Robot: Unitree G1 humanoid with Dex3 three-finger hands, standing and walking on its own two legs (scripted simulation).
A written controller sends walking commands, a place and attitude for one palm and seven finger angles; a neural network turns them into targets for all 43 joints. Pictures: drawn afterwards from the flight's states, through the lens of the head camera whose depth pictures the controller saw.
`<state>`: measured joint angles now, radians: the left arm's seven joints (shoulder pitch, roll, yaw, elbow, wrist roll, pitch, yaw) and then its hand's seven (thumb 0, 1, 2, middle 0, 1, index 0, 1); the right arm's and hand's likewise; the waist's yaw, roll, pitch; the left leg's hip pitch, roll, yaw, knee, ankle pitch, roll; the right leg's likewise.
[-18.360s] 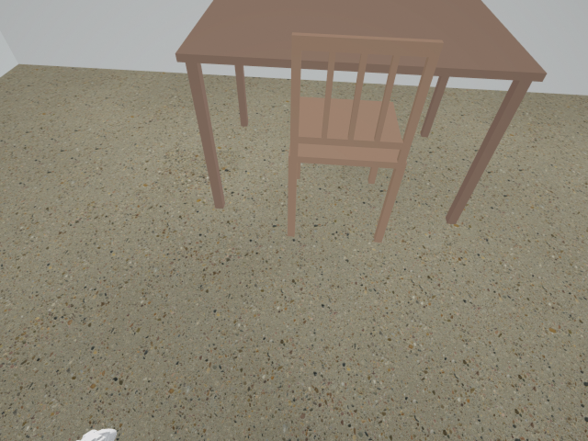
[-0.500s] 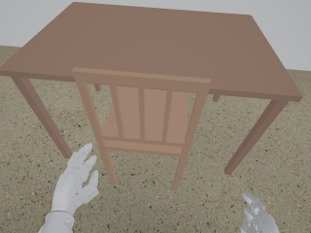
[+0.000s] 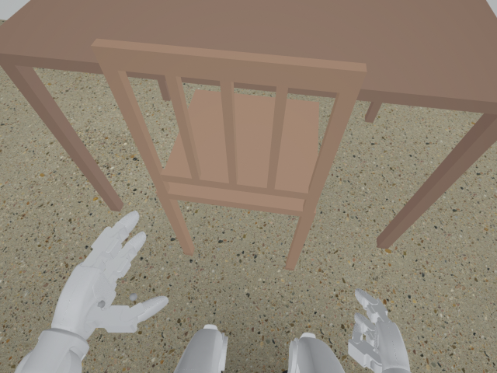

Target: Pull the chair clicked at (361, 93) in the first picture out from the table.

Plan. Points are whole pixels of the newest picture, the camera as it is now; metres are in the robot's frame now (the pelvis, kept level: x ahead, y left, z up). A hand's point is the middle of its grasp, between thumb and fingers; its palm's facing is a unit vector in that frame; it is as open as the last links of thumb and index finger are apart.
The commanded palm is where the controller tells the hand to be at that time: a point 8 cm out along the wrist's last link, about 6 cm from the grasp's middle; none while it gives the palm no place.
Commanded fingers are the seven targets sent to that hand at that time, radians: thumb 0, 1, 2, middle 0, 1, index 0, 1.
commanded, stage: raise the hand toward the chair's back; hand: left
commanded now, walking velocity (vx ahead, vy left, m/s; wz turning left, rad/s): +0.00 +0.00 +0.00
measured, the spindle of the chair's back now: (230, 139) +0.54 +0.08 +0.02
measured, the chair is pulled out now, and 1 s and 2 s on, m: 0.00 0.00 0.00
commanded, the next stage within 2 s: aim the fingers beside a spindle in 1.32 s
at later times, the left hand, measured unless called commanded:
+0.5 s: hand (110, 277) +0.24 +0.21 +0.06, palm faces -0.06 -1.00 -0.06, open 16.3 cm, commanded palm +0.22 +0.27 +0.07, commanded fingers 0.00 -0.50 0.30 -0.06 -0.08 -0.06 -0.08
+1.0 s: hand (98, 253) +0.26 +0.23 +0.07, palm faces -0.08 -0.99 -0.06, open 16.9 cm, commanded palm +0.24 +0.29 +0.07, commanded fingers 0.00 -0.50 0.30 -0.06 -0.08 -0.06 -0.08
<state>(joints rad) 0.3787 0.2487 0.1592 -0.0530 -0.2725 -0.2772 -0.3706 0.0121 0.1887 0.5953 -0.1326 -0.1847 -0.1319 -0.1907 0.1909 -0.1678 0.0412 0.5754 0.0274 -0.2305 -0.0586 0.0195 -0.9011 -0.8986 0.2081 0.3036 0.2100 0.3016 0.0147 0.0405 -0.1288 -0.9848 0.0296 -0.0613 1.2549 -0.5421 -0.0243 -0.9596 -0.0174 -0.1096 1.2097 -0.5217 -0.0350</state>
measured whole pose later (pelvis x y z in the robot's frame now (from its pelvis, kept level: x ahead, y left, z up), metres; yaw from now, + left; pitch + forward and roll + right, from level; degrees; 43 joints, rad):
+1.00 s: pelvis +0.02 +0.03 +0.03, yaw +0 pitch +15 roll -3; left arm 0.29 0.30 0.24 0.03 -0.28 -0.29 -0.36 -0.01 -0.50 0.30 -0.06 -0.08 -0.06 -0.08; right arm 0.24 -0.26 0.02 0.54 0.02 -0.23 -0.05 0.02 -0.90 -0.90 0.21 0.30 0.21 0.30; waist -0.02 0.02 -0.13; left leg -0.87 0.01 -0.03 1.13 -0.53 0.02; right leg -0.83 -0.03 -0.08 1.06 -0.49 0.01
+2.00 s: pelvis +0.02 +0.01 +0.01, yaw +0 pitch +18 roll -2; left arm 0.06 0.28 0.21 0.22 -0.24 -0.33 -0.31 -0.01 -0.50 0.30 -0.06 -0.08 -0.06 -0.08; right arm 0.24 -0.27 0.02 0.55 0.02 -0.21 -0.05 0.02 -0.90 -0.90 0.20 0.30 0.21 0.30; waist -0.04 0.03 -0.14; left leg -0.96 0.02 -0.03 1.17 -0.53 0.00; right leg -0.94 -0.03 -0.08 1.14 -0.51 -0.01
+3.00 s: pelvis +0.01 +0.02 -0.01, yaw -1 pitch +23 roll -2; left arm -0.34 0.25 0.19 0.57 -0.15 -0.40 -0.21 -0.01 -0.50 0.30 -0.06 -0.08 -0.06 -0.08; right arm 0.26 -0.26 0.01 0.59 0.00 -0.09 -0.01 0.01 -0.91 -0.90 0.20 0.30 0.21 0.30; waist -0.08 0.03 -0.15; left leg -1.12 0.01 -0.01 1.26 -0.54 0.01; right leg -1.11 -0.03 -0.05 1.22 -0.51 0.00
